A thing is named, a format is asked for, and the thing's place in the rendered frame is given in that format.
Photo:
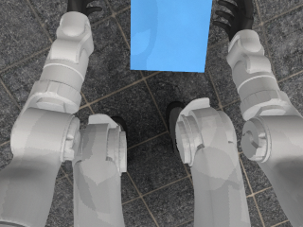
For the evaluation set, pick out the robot left foot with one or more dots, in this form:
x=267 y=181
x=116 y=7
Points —
x=123 y=126

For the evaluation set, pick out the right robot hand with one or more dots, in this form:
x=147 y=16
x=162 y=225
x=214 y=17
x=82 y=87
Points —
x=242 y=19

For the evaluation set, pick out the left robot shin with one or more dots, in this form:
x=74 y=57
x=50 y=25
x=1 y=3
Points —
x=96 y=118

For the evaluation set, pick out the left robot hand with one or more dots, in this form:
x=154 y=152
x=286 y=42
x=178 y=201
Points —
x=81 y=6

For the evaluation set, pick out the carton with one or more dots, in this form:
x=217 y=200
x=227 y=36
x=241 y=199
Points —
x=169 y=35

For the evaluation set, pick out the robot left forearm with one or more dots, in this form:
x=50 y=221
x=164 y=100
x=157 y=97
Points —
x=58 y=88

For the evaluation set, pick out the robot left upper arm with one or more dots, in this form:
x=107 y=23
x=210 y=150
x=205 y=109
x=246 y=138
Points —
x=42 y=141

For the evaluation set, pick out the robot right upper arm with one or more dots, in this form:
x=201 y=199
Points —
x=275 y=142

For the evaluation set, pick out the robot right forearm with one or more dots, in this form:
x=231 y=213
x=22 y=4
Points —
x=254 y=79

